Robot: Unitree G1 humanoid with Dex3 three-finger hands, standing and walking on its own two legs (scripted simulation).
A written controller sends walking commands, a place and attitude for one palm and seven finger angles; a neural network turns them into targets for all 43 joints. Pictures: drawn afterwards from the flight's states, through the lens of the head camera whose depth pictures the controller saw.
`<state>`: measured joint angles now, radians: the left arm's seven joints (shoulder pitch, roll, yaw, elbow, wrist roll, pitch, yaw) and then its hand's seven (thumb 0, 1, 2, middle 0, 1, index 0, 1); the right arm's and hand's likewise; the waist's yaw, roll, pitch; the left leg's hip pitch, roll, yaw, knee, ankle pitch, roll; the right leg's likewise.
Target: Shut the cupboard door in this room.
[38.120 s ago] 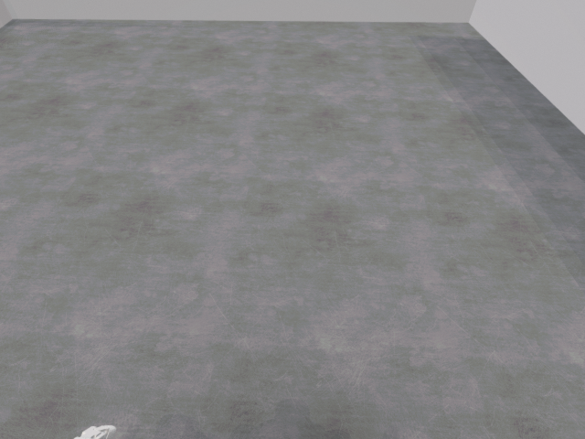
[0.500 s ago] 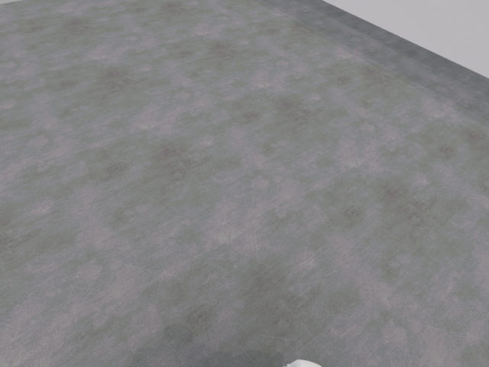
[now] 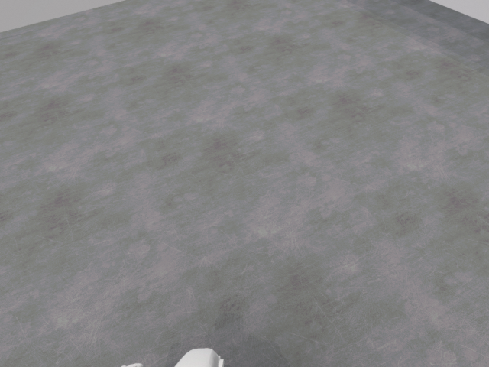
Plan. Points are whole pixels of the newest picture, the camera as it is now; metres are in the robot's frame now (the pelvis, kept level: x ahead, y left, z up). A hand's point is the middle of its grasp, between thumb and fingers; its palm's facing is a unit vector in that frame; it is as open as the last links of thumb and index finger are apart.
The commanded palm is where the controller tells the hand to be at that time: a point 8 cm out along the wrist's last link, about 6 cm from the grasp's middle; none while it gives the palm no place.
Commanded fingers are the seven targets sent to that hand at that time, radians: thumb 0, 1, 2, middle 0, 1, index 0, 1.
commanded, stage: turn or walk to find it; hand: left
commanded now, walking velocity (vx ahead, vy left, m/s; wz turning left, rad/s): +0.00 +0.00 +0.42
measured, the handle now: out of the picture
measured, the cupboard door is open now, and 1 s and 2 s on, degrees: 91 91 91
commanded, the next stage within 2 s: none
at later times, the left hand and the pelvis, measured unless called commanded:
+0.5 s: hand out of the picture +0.03 +0.25 -0.16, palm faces +0.23 -0.94 -0.26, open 7.4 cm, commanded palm none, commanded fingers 0.00 0.90 0.90 -0.20 -0.30 -0.20 -0.30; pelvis -0.01 +0.02 +0.00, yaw +12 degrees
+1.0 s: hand out of the picture -0.09 +0.21 -0.18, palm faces +0.48 -0.85 -0.23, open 7.3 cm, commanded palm none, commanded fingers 0.00 0.90 0.90 -0.20 -0.30 -0.20 -0.30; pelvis -0.02 +0.02 -0.01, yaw +27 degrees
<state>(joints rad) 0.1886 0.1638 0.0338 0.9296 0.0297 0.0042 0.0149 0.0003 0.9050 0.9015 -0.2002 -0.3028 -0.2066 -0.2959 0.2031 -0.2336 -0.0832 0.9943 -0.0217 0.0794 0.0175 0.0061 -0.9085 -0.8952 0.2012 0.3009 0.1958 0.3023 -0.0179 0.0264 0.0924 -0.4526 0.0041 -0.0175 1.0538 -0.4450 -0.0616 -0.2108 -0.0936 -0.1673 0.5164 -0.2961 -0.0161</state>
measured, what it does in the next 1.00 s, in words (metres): steps on the spot, turning left: left foot, then right foot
